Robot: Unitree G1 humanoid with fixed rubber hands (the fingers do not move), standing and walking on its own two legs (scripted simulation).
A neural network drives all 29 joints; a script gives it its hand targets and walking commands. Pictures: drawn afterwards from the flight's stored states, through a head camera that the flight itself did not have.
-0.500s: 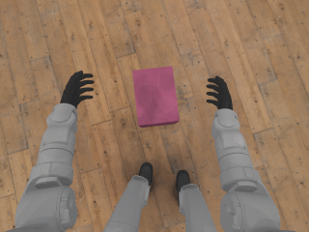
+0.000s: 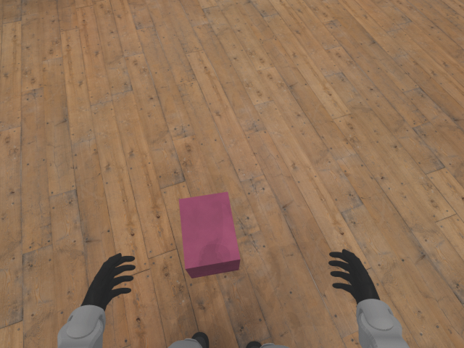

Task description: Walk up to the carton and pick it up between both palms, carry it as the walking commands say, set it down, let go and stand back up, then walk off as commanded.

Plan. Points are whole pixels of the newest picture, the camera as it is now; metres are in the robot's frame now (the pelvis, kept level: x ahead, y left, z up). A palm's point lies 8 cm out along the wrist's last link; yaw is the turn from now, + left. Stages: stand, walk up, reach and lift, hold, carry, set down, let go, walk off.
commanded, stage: let go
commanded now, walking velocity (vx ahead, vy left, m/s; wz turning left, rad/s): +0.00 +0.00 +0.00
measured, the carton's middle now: (209, 235) +0.49 +0.10 -0.67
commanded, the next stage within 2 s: stand in 0.64 s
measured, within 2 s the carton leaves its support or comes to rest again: neither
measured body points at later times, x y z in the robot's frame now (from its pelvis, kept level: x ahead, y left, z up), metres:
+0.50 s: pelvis +0.02 +0.01 +0.00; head +0.04 +0.02 +0.45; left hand +0.19 +0.25 -0.08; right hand +0.19 -0.22 -0.07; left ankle +0.00 +0.13 -0.74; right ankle -0.02 -0.09 -0.74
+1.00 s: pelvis +0.02 +0.05 +0.00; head +0.05 +0.05 +0.45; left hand +0.17 +0.32 -0.10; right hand +0.16 -0.24 -0.10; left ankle +0.00 +0.13 -0.74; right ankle -0.02 -0.09 -0.74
